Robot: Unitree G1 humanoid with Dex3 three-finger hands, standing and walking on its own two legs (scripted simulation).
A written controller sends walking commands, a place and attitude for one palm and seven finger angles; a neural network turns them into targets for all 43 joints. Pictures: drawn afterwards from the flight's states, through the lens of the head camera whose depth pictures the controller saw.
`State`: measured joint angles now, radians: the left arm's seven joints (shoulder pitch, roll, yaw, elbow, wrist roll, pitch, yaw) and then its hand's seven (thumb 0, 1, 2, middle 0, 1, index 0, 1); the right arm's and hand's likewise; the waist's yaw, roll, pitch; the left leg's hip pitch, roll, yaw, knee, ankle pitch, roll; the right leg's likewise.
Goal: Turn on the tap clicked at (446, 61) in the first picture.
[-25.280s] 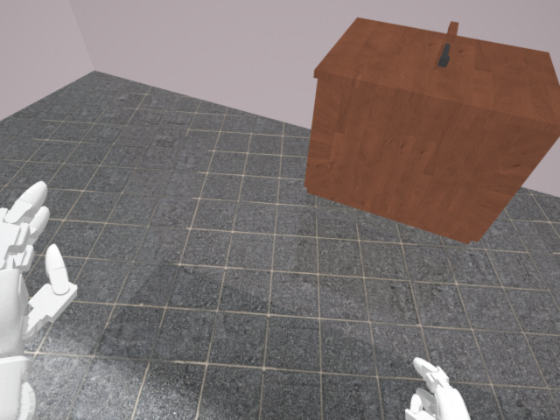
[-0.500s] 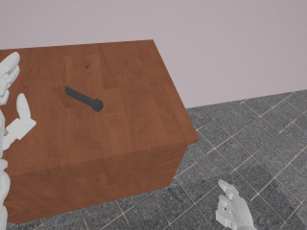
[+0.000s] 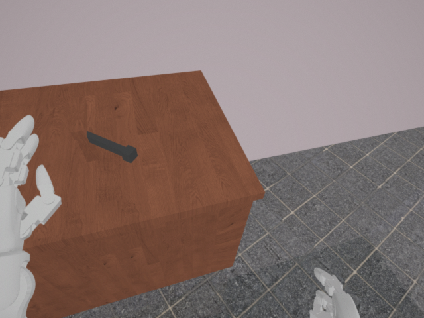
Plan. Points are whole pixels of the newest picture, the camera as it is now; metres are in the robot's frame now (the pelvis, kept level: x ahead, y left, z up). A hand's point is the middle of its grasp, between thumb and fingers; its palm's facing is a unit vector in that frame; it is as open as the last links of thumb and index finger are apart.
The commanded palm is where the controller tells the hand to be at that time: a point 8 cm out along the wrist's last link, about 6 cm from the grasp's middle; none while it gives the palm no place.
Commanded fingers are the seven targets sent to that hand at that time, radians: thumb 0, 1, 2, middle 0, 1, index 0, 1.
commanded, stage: come to a stop and stand still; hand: left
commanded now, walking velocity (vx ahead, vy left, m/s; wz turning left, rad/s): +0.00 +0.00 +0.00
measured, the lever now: (129, 154) +0.46 +0.25 +0.01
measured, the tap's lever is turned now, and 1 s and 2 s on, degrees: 48 48 48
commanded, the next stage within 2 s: look again from close up in 0.38 s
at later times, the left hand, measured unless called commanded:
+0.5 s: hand (53, 195) +0.24 +0.26 +0.16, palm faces +0.40 -0.85 -0.34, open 7.4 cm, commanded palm +0.18 +0.29 +0.17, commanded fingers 0.00 0.90 0.90 -0.20 -0.30 -0.20 -0.30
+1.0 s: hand (42, 175) +0.26 +0.28 +0.18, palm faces +0.44 -0.86 -0.28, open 7.4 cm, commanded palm +0.18 +0.29 +0.17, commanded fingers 0.00 0.90 0.90 -0.20 -0.30 -0.20 -0.30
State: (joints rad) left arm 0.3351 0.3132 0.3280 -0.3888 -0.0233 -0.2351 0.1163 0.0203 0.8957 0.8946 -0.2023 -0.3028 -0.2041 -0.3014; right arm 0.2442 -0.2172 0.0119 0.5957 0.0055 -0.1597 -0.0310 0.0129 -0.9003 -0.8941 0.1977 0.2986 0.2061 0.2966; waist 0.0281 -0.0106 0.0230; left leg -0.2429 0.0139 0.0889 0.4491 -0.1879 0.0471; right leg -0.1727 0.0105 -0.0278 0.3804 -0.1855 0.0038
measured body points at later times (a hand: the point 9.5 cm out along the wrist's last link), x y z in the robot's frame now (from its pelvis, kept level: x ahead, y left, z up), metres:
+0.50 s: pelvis +0.02 +0.01 +0.00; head +0.03 +0.03 +0.45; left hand +0.21 +0.30 +0.18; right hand +0.21 -0.20 -0.07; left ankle +0.04 +0.08 -0.74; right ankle +0.01 -0.13 -0.74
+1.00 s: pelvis +0.02 +0.00 -0.01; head +0.02 +0.01 +0.44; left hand +0.23 +0.32 +0.19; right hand +0.20 -0.21 -0.09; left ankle +0.04 +0.08 -0.74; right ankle +0.01 -0.12 -0.74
